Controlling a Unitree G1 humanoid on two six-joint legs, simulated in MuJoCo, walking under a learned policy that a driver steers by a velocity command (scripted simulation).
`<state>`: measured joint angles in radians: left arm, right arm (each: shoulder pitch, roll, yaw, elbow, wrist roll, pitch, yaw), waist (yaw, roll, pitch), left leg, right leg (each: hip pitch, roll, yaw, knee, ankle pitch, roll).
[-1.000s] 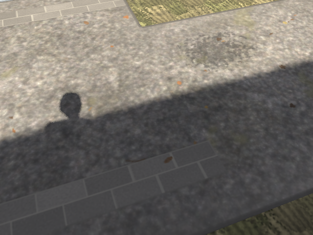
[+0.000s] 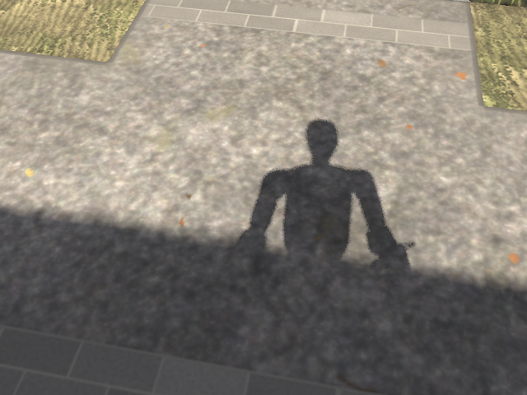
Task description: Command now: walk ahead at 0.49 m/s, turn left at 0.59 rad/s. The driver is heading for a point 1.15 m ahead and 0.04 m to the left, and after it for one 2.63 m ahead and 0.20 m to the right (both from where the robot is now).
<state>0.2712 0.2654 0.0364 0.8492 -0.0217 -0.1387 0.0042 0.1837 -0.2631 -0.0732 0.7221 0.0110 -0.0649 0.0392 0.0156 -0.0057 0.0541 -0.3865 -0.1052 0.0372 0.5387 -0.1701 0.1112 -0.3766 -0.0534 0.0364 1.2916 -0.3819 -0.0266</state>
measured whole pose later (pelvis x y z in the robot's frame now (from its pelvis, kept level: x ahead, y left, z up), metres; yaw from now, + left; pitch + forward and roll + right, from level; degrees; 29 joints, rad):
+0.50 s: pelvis +0.28 -0.04 +0.01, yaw +17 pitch +2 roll -1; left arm 0.17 0.26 0.05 0.67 0.01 -0.12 -0.01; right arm 0.34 -0.29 -0.05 0.74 0.03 -0.04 -0.01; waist -0.02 0.03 0.01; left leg -0.41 -0.05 -0.12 1.20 -0.41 0.03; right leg -0.36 0.04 -0.02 0.50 -0.17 -0.03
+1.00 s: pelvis +0.50 +0.08 +0.01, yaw +13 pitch +2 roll +0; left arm 0.38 0.30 0.05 0.80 -0.04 -0.06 0.00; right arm 0.14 -0.25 -0.04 0.70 0.00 -0.10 0.02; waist 0.03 -0.04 0.01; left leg -0.34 0.01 0.05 0.48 -0.19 0.02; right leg -0.42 -0.03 0.05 1.13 -0.40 -0.01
